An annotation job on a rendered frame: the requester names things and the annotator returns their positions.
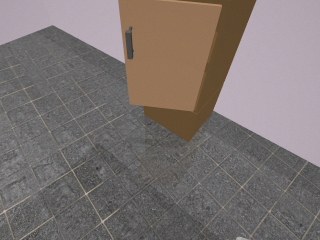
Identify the handle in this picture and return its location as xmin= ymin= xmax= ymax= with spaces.
xmin=125 ymin=26 xmax=134 ymax=60

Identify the cupboard door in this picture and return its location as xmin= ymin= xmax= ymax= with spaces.
xmin=118 ymin=0 xmax=222 ymax=112

